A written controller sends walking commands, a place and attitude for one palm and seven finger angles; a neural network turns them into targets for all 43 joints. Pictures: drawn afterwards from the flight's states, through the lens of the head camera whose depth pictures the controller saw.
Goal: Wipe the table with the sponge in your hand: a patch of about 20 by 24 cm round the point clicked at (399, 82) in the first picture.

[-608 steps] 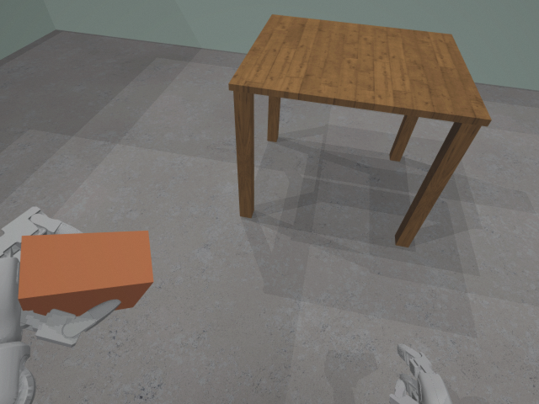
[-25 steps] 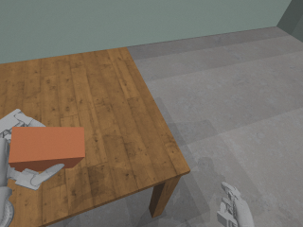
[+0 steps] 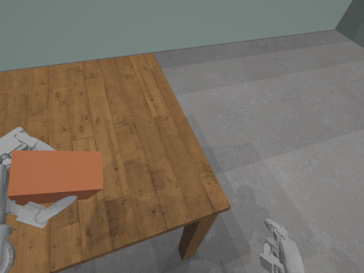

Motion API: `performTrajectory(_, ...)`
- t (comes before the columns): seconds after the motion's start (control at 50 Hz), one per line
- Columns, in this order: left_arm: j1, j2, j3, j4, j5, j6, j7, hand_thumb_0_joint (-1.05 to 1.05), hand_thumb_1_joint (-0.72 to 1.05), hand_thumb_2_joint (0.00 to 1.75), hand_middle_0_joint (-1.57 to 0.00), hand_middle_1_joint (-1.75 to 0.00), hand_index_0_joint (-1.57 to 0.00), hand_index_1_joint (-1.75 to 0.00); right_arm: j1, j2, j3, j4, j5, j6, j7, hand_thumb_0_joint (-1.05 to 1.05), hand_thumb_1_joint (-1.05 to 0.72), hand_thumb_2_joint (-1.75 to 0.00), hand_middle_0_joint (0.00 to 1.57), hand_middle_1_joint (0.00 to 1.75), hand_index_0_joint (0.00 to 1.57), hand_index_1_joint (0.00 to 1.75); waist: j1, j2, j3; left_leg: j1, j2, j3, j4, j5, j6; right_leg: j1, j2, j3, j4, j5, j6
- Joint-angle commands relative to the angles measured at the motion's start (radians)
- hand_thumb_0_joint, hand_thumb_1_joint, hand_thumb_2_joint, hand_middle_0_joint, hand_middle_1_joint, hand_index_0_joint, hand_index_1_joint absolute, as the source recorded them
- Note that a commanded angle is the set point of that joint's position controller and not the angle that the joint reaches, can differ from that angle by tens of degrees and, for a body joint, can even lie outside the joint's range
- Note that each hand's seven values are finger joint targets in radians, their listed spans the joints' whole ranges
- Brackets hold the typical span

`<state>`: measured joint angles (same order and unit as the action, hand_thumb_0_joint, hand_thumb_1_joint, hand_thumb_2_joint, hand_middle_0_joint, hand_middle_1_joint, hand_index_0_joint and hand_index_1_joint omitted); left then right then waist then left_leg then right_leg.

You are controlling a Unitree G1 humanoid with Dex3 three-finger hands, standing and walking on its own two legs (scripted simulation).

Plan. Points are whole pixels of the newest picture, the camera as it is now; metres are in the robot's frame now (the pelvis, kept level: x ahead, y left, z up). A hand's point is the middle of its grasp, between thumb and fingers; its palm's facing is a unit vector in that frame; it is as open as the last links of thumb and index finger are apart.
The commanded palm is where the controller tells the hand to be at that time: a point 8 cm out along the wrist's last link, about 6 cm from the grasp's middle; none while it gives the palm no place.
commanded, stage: turn the palm down, sponge in hand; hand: left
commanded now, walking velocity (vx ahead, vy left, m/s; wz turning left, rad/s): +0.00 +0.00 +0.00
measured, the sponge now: (69, 178) +0.23 +0.22 +0.13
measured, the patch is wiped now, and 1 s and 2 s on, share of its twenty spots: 0.00 0.00 0.00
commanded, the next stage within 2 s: none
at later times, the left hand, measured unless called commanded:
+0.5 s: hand (33, 196) +0.19 +0.24 +0.17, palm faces +0.45 -0.61 -0.65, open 9.8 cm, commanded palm +0.16 +0.27 +0.18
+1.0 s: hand (29, 187) +0.21 +0.26 +0.14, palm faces +0.29 -0.38 -0.88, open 9.8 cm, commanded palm +0.18 +0.25 +0.18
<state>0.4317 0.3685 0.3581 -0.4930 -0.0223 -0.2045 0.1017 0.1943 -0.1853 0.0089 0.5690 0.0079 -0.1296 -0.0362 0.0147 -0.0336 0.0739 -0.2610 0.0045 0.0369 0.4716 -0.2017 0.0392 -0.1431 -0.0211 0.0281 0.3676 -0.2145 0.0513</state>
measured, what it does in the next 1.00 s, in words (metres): shifts its weight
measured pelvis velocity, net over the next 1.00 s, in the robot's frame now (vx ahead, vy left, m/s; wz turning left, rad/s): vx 0.01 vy -0.05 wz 0.03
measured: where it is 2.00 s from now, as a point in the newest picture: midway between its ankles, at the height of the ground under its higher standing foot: outside the picture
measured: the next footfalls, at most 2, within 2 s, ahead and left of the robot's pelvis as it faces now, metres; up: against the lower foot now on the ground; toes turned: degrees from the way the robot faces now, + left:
none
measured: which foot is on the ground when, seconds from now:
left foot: down 0.00-1.00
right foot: down 0.00-1.00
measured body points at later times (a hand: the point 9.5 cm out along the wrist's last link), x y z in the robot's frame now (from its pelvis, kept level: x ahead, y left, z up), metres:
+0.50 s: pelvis -0.01 -0.06 -0.02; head +0.01 -0.05 +0.43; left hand +0.16 +0.27 +0.20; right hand +0.20 -0.27 -0.10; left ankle +0.03 +0.09 -0.74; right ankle -0.02 -0.15 -0.74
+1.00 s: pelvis +0.01 -0.05 -0.02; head +0.03 -0.08 +0.43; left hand +0.19 +0.28 +0.19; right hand +0.21 -0.29 -0.12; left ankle +0.03 +0.09 -0.74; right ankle -0.02 -0.15 -0.74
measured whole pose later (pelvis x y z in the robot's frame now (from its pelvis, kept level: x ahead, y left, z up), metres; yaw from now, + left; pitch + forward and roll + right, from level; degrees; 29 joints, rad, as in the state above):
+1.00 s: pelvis +0.01 -0.05 -0.02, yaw +2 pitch +2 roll +0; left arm 0.42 0.62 0.37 -0.39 0.29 0.12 0.07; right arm 0.20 -0.28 -0.04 0.57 0.04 0.04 -0.06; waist 0.08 0.08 -0.02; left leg -0.38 0.03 -0.01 0.64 -0.29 -0.03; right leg -0.29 0.01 -0.03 0.64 -0.39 -0.02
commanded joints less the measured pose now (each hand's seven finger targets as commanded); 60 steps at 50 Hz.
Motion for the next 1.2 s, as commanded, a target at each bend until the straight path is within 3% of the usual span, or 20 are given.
performTrajectory(0.0, -0.038, 0.164, 0.123, -0.216, -0.018, -0.066, 0.017, 0.00, 0.10, 1.30, -1.20, -1.60, -1.20, -1.60, -0.064, -0.136, -0.057, -0.148, 0.008, -0.048, -0.011, 0.00, -0.90, -0.90, 0.20, 0.30, 0.20, 0.30, -0.001, 0.097, -0.192, 0.078, 0.085, -0.072, -0.106, 0.084, -0.017, 0.045, -0.026, 0.004, -0.017, 0.191, -0.061)
performTrajectory(0.02, -0.849, 0.886, 0.363, -0.499, -0.013, -0.197, 0.030, 0.00, 0.10, 1.30, -1.20, -1.60, -1.20, -1.60, 0.105, -0.219, 0.086, -0.247, 0.070, -0.005, -0.087, 0.00, -0.90, -0.90, 0.20, 0.30, 0.20, 0.30, -0.023, 0.449, -0.236, -0.072, 0.100, -0.104, -0.224, -0.181, 0.008, 0.250, 0.081, -0.061, 0.166, -0.048, 0.003)
performTrajectory(0.04, -0.579, 0.347, 0.248, 0.033, 0.114, -0.013, -0.015, 0.00, 0.10, 1.30, -1.20, -1.60, -1.20, -1.60, -0.049, -0.110, -0.048, -0.061, -0.057, -0.064, -0.048, 0.00, -0.90, -0.90, 0.20, 0.30, 0.20, 0.30, 0.036, 0.328, -0.191, 0.161, 0.061, -0.088, -0.103, 0.071, -0.109, -0.104, 0.091, -0.099, 0.214, 0.016, -0.087)
performTrajectory(0.06, -0.436, 0.268, 0.091, 0.003, 0.078, 0.001, -0.030, 0.00, 0.10, 1.30, -1.20, -1.60, -1.20, -1.60, -0.053, -0.161, -0.048, -0.095, -0.055, -0.079, 0.015, 0.00, -0.90, -0.90, 0.20, 0.30, 0.20, 0.30, -0.006, 0.225, -0.201, 0.144, 0.039, -0.117, -0.093, 0.261, -0.128, -0.140, 0.079, -0.127, 0.163, 0.016, -0.085)
performTrajectory(0.12, -0.215, 0.114, 0.013, 0.100, -0.013, 0.158, -0.102, 0.00, 0.10, 1.30, -1.20, -1.60, -1.20, -1.60, -0.105, -0.194, -0.062, -0.091, 0.006, -0.049, 0.029, 0.00, -0.90, -0.90, 0.20, 0.30, 0.20, 0.30, 0.043, 0.186, -0.243, 0.194, 0.038, -0.066, -0.039, 0.148, -0.071, -0.163, 0.063, -0.112, 0.125, 0.066, -0.077)
performTrajectory(0.16, -0.152, 0.173, 0.025, -0.005, -0.028, 0.209, -0.134, 0.00, 0.10, 1.30, -1.20, -1.60, -1.20, -1.60, -0.133, -0.204, -0.050, -0.102, 0.012, -0.051, 0.033, 0.00, -0.90, -0.90, 0.20, 0.30, 0.20, 0.30, 0.064, 0.104, -0.191, 0.127, 0.027, -0.052, -0.053, 0.148, -0.052, -0.105, 0.046, -0.135, 0.096, 0.128, -0.079)
performTrajectory(0.22, -0.107, 0.306, 0.082, -0.110, 0.110, 0.236, -0.115, 0.00, 0.10, 1.30, -1.20, -1.60, -1.20, -1.60, -0.180, -0.203, -0.039, -0.138, 0.006, -0.006, 0.040, 0.00, -0.90, -0.90, 0.20, 0.30, 0.20, 0.30, 0.064, 0.046, -0.219, 0.089, 0.023, -0.029, -0.034, 0.174, -0.034, -0.105, 0.061, -0.125, 0.111, 0.104, -0.074)
performTrajectory(0.32, -0.158, 0.479, 0.297, -0.288, 0.122, 0.017, -0.002, 0.00, 0.10, 1.30, -1.20, -1.60, -1.20, -1.60, -0.138, -0.180, -0.059, -0.128, -0.037, 0.013, 0.017, 0.00, -0.90, -0.90, 0.20, 0.30, 0.20, 0.30, 0.053, 0.046, -0.317, 0.100, 0.016, -0.017, 0.038, 0.149, -0.032, -0.140, 0.076, -0.105, 0.118, 0.035, -0.065)
performTrajectory(0.34, -0.200, 0.387, 0.226, -0.323, 0.118, -0.026, 0.011, 0.00, 0.10, 1.30, -1.20, -1.60, -1.20, -1.60, -0.140, -0.138, -0.054, -0.134, -0.041, 0.005, 0.015, 0.00, -0.90, -0.90, 0.20, 0.30, 0.20, 0.30, 0.058, 0.083, -0.339, 0.103, 0.005, -0.011, 0.052, 0.168, -0.034, -0.134, 0.066, -0.110, 0.121, 0.035, -0.072)
performTrajectory(0.42, -0.215, 0.424, 0.249, -0.045, 0.131, -0.011, 0.041, 0.00, 0.10, 1.30, -1.20, -1.60, -1.20, -1.60, -0.079, -0.175, -0.075, -0.042, -0.025, 0.012, 0.008, 0.00, -0.90, -0.90, 0.20, 0.30, 0.20, 0.30, 0.007, 0.205, -0.181, 0.032, -0.007, -0.003, 0.096, 0.043, -0.033, -0.241, 0.044, -0.085, 0.094, -0.032, -0.061)
performTrajectory(0.44, -0.258, 0.349, 0.165, 0.000, 0.130, 0.012, 0.022, 0.00, 0.10, 1.30, -1.20, -1.60, -1.20, -1.60, -0.092, -0.171, -0.071, -0.051, -0.021, 0.013, 0.005, 0.00, -0.90, -0.90, 0.20, 0.30, 0.20, 0.30, -0.004, 0.199, -0.156, 0.003, -0.012, -0.002, 0.091, 0.002, -0.029, -0.247, 0.026, -0.085, 0.085, -0.053, -0.055)
performTrajectory(0.52, -0.284, 0.416, 0.087, 0.184, 0.160, 0.195, -0.075, 0.00, 0.10, 1.30, -1.20, -1.60, -1.20, -1.60, -0.126, -0.200, -0.060, -0.083, 0.015, 0.026, -0.032, 0.00, -0.90, -0.90, 0.20, 0.30, 0.20, 0.30, 0.013, 0.151, -0.093, -0.038, -0.025, 0.013, 0.077, -0.101, -0.019, -0.237, 0.002, -0.022, 0.018, -0.179, -0.046)
performTrajectory(0.62, -0.397, 0.505, 0.063, 0.001, 0.242, 0.160, -0.156, 0.00, 0.10, 1.30, -1.20, -1.60, -1.20, -1.60, -0.194, -0.175, -0.048, -0.143, 0.015, 0.020, -0.058, 0.00, -0.90, -0.90, 0.20, 0.30, 0.20, 0.30, 0.032, 0.035, -0.143, -0.028, -0.024, -0.014, 0.115, -0.062, -0.009, -0.224, -0.020, 0.055, -0.003, -0.271, -0.040)
performTrajectory(0.72, -0.146, 0.619, 0.305, -0.151, 0.233, -0.001, -0.064, 0.00, 0.10, 1.30, -1.20, -1.60, -1.20, -1.60, -0.131, -0.172, -0.081, -0.142, -0.015, 0.022, -0.041, 0.00, -0.90, -0.90, 0.20, 0.30, 0.20, 0.30, 0.103, 0.065, -0.329, 0.023, -0.023, -0.018, 0.162, 0.143, -0.013, -0.122, -0.002, 0.017, 0.116, 0.105, -0.053)
performTrajectory(0.74, -0.133, 0.520, 0.248, -0.168, 0.227, -0.007, -0.043, 0.00, 0.10, 1.30, -1.20, -1.60, -1.20, -1.60, -0.119, -0.154, -0.079, -0.149, -0.015, 0.025, -0.028, 0.00, -0.90, -0.90, 0.20, 0.30, 0.20, 0.30, 0.089, 0.068, -0.344, 0.007, -0.024, -0.011, 0.163, 0.171, -0.011, -0.113, -0.008, -0.016, 0.146, 0.171, -0.049)
performTrajectory(0.84, -0.014, 0.409, 0.185, -0.003, 0.225, 0.186, 0.023, 0.00, 0.10, 1.30, -1.20, -1.60, -1.20, -1.60, -0.091, -0.186, -0.092, -0.147, 0.018, 0.093, -0.013, 0.00, -0.90, -0.90, 0.20, 0.30, 0.20, 0.30, 0.083, 0.059, -0.208, -0.064, 0.002, 0.023, 0.143, 0.200, -0.028, -0.125, -0.009, -0.038, 0.163, 0.257, -0.045)
performTrajectory(0.94, -0.060, 0.448, 0.088, -0.021, 0.345, 0.352, -0.026, 0.00, 0.10, 1.30, -1.20, -1.60, -1.20, -1.60, -0.124, -0.204, -0.074, -0.188, 0.038, 0.122, -0.041, 0.00, -0.90, -0.90, 0.20, 0.30, 0.20, 0.30, 0.061, -0.002, -0.211, -0.032, -0.003, 0.010, 0.129, 0.197, -0.001, -0.134, -0.006, -0.032, 0.144, 0.266, -0.033)
performTrajectory(1.1, -0.105, 0.504, 0.059, -0.306, 0.518, 0.173, -0.005, 0.00, 0.10, 1.30, -1.20, -1.60, -1.20, -1.60, -0.112, -0.174, -0.069, -0.177, -0.005, 0.078, -0.065, 0.00, -0.90, -0.90, 0.20, 0.30, 0.20, 0.30, 0.047, 0.117, -0.348, 0.087, 0.001, -0.031, 0.139, 0.251, 0.005, -0.192, 0.018, -0.052, 0.156, 0.196, -0.052)
performTrajectory(1.12, -0.081, 0.576, 0.145, -0.287, 0.553, 0.189, 0.033, 0.00, 0.10, 1.30, -1.20, -1.60, -1.20, -1.60, -0.137, -0.175, -0.070, -0.166, -0.001, 0.081, -0.058, 0.00, -0.90, -0.90, 0.20, 0.30, 0.20, 0.30, 0.068, 0.170, -0.314, 0.086, 0.001, -0.035, 0.133, 0.242, -0.009, -0.198, 0.034, -0.027, 0.143, 0.166, -0.070)
performTrajectory(1.18, -0.112, 0.491, 0.120, -0.184, 0.587, 0.255, 0.117, 0.00, 0.10, 1.30, -1.20, -1.60, -1.20, -1.60, -0.127, -0.169, -0.074, -0.162, 0.000, 0.115, -0.038, 0.00, -0.90, -0.90, 0.20, 0.30, 0.20, 0.30, 0.074, 0.169, -0.337, 0.045, 0.019, -0.043, 0.104, 0.275, -0.029, -0.152, 0.025, -0.071, 0.165, 0.151, -0.078)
